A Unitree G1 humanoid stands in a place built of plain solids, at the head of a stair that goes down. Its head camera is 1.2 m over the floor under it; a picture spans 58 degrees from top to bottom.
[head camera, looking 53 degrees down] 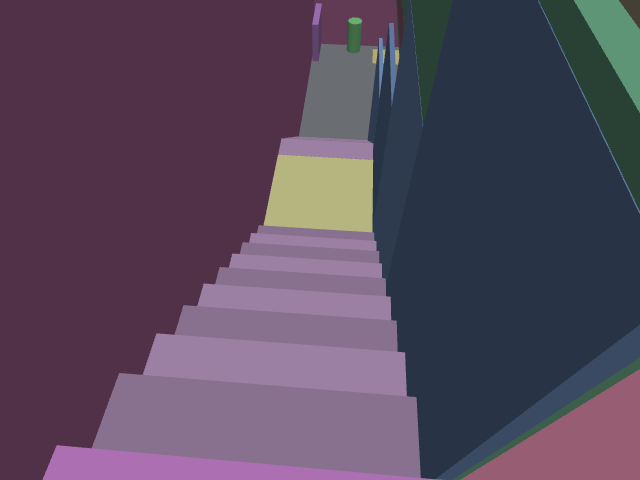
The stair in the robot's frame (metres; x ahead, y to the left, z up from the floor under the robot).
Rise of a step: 0.18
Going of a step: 0.22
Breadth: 0.96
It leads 5 degrees to the right of straight ahead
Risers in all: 10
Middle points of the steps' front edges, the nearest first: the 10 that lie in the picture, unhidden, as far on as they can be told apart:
0.21 0.20 0.00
0.46 0.17 -0.18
0.68 0.16 -0.35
0.90 0.14 -0.53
1.12 0.12 -0.71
1.34 0.10 -0.88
1.56 0.09 -1.06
1.78 0.07 -1.24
2.00 0.05 -1.41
2.22 0.03 -1.59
